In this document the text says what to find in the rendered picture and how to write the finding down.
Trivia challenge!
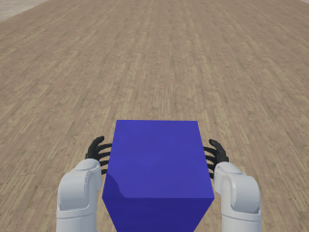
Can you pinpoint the carton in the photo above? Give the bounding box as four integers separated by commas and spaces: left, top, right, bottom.
101, 120, 215, 232

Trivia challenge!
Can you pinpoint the robot left forearm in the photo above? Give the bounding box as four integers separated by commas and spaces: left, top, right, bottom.
56, 159, 102, 232

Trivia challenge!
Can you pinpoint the robot right forearm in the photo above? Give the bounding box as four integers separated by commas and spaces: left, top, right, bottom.
213, 161, 263, 232

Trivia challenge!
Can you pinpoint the robot right hand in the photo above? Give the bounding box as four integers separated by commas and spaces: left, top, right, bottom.
203, 139, 229, 179

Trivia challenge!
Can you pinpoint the robot left hand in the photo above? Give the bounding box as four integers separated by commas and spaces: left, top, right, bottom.
85, 136, 112, 175

